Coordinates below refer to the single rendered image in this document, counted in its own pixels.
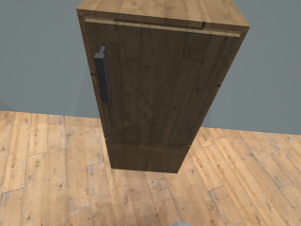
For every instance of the handle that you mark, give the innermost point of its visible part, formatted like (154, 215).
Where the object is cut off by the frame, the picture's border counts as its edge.
(101, 70)

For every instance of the cupboard door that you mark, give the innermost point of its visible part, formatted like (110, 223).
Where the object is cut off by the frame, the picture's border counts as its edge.
(161, 78)

